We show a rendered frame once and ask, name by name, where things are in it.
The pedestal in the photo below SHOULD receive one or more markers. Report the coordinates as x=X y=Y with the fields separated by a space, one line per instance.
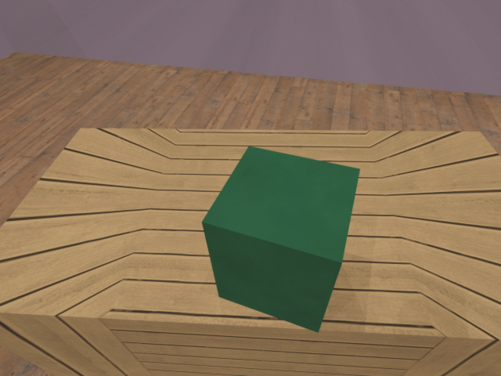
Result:
x=105 y=270

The carton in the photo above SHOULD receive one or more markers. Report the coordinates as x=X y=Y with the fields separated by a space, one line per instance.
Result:
x=277 y=231

